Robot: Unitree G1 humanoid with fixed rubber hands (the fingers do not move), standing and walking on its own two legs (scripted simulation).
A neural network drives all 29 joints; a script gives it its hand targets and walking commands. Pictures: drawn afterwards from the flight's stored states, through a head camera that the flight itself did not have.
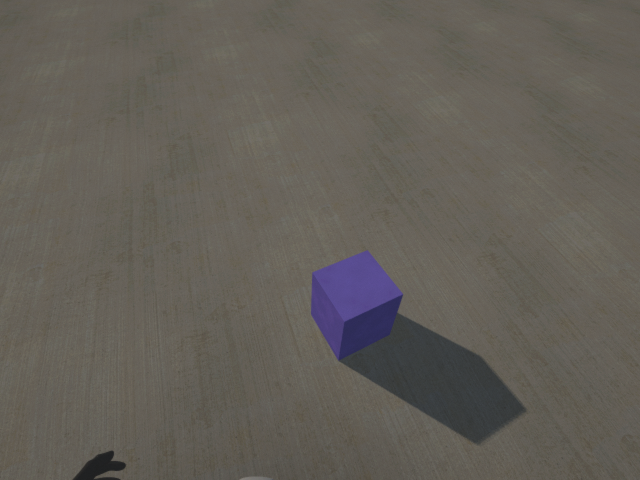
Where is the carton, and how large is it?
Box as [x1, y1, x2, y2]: [311, 250, 402, 360]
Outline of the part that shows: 367,250 312,272 311,314 338,360 389,334 402,296 402,293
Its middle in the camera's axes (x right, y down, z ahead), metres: +0.11 +0.24 +1.29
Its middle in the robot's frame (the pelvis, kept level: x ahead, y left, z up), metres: +0.77 -0.07 -0.62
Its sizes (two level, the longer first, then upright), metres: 0.210 0.200 0.250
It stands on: the floor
